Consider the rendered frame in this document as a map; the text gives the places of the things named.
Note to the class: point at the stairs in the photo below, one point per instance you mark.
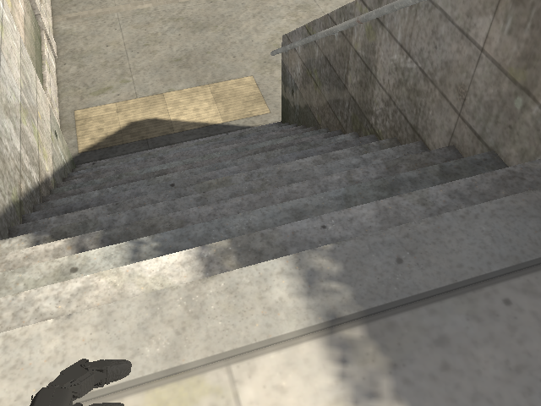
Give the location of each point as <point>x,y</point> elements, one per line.
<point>134,224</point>

